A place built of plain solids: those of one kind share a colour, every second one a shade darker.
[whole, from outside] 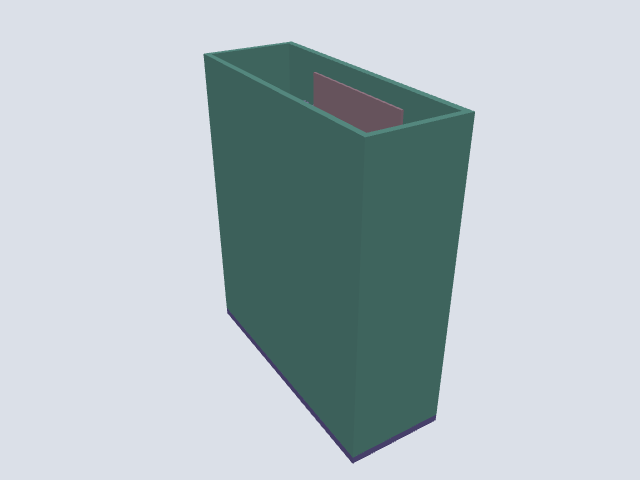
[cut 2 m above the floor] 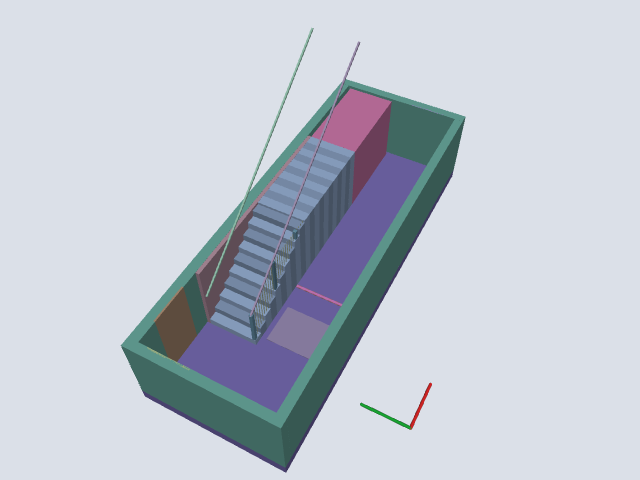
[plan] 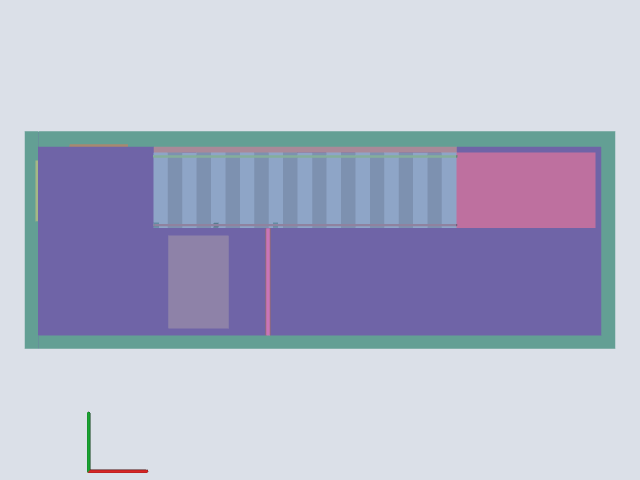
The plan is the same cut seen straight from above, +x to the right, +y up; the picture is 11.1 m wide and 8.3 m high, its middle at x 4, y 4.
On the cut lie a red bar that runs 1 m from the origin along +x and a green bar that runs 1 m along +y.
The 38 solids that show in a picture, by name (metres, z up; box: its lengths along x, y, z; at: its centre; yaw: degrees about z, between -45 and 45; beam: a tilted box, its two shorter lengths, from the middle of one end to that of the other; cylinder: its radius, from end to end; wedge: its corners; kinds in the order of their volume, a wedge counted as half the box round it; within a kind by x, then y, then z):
{
 "wall_1": {"box": [0.23, 3.76, 11.57], "at": [-0.99, 4.0, 5.78]},
 "wall_2": {"box": [9.74, 0.23, 11.57], "at": [3.99, 2.23, 5.78]},
 "wall_3": {"box": [9.74, 0.27, 11.57], "at": [3.99, 5.75, 5.78]},
 "wall_4": {"box": [0.24, 3.76, 11.57], "at": [8.98, 4.0, 5.78]},
 "tread_slab_1": {"box": [0.25, 1.31, 0.19], "at": [1.25, 4.86, 0.1]},
 "tread_slab_2": {"box": [0.26, 1.31, 0.39], "at": [1.49, 4.86, 0.19]},
 "tread_slab_3": {"box": [0.26, 1.31, 0.58], "at": [1.74, 4.86, 0.29]},
 "tread_slab_4": {"box": [0.26, 1.31, 0.77], "at": [1.99, 4.86, 0.39]},
 "tread_slab_5": {"box": [0.26, 1.31, 0.97], "at": [2.24, 4.86, 0.48]},
 "tread_slab_6": {"box": [0.26, 1.31, 1.16], "at": [2.49, 4.86, 0.58]},
 "tread_slab_7": {"box": [0.25, 1.31, 1.35], "at": [2.74, 4.86, 0.68]},
 "tread_slab_8": {"box": [0.26, 1.31, 1.55], "at": [2.99, 4.86, 0.78]},
 "tread_slab_9": {"box": [0.26, 1.31, 1.74], "at": [3.24, 4.86, 0.87]},
 "tread_slab_10": {"box": [0.26, 1.31, 1.93], "at": [3.49, 4.86, 0.97]},
 "tread_slab_11": {"box": [0.26, 1.31, 2.13], "at": [3.74, 4.86, 1.06]},
 "tread_slab_12": {"box": [0.26, 1.31, 2.32], "at": [3.99, 4.86, 1.16]},
 "tread_slab_13": {"box": [0.26, 1.31, 2.51], "at": [4.24, 4.86, 1.26]},
 "tread_slab_14": {"box": [0.25, 1.31, 2.7], "at": [4.49, 4.86, 1.35]},
 "tread_slab_15": {"box": [0.26, 1.31, 2.9], "at": [4.74, 4.86, 1.45]},
 "tread_slab_16": {"box": [0.25, 1.31, 3.09], "at": [4.99, 4.86, 1.55]},
 "tread_slab_17": {"box": [0.26, 1.31, 3.29], "at": [5.24, 4.86, 1.64]},
 "tread_slab_18": {"box": [0.26, 1.31, 3.48], "at": [5.49, 4.86, 1.74]},
 "tread_slab_19": {"box": [0.25, 1.31, 3.67], "at": [5.74, 4.86, 1.84]},
 "tread_slab_20": {"box": [0.26, 1.31, 3.87], "at": [5.98, 4.86, 1.93]},
 "tread_slab_21": {"box": [0.26, 1.31, 4.06], "at": [6.24, 4.86, 2.03]},
 "landing_slab_1": {"box": [2.41, 1.31, 4.25], "at": [7.56, 4.86, 2.13]},
 "floor_slab_1": {"box": [10.21, 3.76, 0.3], "at": [4.0, 4.0, -0.15]},
 "wall_wall_1": {"box": [5.24, 0.1, 10.9], "at": [3.74, 5.56, 5.45]},
 "corr_mat_top_1": {"box": [1.05, 1.61, 0.09], "at": [1.9, 3.27, -0.03]},
 "door_front_leaf_1": {"box": [0.045, 1.06, 2.12], "at": [-0.9, 4.85, 1.06]},
 "door_leaf_1": {"box": [1.01, 0.045, 2.1], "at": [0.17, 5.64, 1.05]},
 "posts_1": {"box": [0.09, 0.09, 1.03], "at": [1.17, 4.26, 0.71]},
 "posts_2": {"box": [0.09, 0.09, 1.05], "at": [2.2, 4.26, 1.5]},
 "posts_3": {"box": [0.09, 0.09, 1.08], "at": [3.23, 4.26, 2.28]},
 "corr_cablecover_1": {"box": [0.09, 1.86, 0.09], "at": [3.1, 3.28, -0.04]},
 "rail_top_1": {"beam": [0.046, 0.046], "from": [1.12, 4.26, 1.19], "to": [6.36, 4.26, 5.25]},
 "handrail_rail_1": {"beam": [0.045, 0.045], "from": [1.12, 5.44, 1.19], "to": [6.36, 5.44, 5.25]},
 "corr_cablecover_top_1": {"box": [0.06, 1.86, 0.09], "at": [3.1, 3.28, -0.03]}
}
